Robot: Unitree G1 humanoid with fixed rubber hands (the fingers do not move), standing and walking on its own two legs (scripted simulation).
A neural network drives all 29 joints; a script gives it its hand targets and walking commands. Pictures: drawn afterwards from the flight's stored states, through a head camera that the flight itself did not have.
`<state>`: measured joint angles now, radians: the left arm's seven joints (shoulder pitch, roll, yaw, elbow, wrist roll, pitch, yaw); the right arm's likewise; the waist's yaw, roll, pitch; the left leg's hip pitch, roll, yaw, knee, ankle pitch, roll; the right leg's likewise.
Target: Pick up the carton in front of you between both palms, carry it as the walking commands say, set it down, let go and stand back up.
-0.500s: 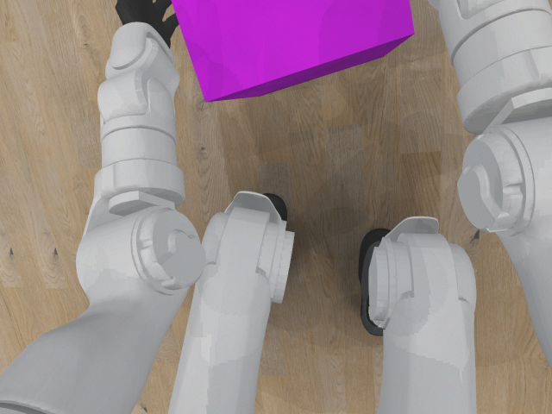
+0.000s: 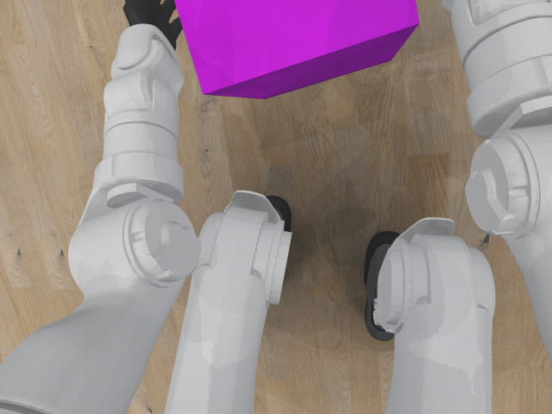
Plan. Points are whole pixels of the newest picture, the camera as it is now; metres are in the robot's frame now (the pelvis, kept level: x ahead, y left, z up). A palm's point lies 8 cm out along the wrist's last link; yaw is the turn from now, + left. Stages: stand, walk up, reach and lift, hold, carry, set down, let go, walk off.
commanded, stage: set down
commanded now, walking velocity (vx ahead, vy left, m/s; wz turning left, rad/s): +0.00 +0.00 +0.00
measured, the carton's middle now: out of the picture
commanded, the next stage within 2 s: let go in 1.26 s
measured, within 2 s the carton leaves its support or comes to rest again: neither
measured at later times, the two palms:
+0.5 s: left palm (92, 24) +0.49 +0.24 -0.10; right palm out of the picture +0.61 -0.11 -0.09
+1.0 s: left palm out of the picture +0.49 +0.24 +0.06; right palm out of the picture +0.62 -0.13 +0.06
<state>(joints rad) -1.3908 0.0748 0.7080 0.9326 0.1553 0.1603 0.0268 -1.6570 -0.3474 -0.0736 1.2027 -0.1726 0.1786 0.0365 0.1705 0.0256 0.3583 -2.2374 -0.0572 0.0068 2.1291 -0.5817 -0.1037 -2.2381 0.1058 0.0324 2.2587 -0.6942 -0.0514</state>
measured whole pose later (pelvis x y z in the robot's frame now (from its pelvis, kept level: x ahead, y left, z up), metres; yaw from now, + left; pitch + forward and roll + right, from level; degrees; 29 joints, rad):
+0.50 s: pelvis -0.02 +0.01 +0.03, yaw +0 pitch +38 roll +5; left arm -1.35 0.13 0.36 0.80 -0.18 0.19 0.23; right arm -1.74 -0.59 0.18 1.20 0.16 0.24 0.03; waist 0.20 0.00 0.35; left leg -2.19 -0.03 0.04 2.01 -0.49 -0.03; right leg -2.15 0.03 0.02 2.13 -0.64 -0.04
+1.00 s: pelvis +0.00 +0.01 +0.16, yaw +0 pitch +47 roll +4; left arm -1.17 0.07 0.43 0.62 -0.09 0.29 0.20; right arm -1.58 -0.54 0.02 1.10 0.00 0.30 0.10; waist 0.21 -0.02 0.07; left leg -1.96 -0.03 0.01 1.54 -0.40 -0.03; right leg -1.94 0.05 0.03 1.64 -0.52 -0.03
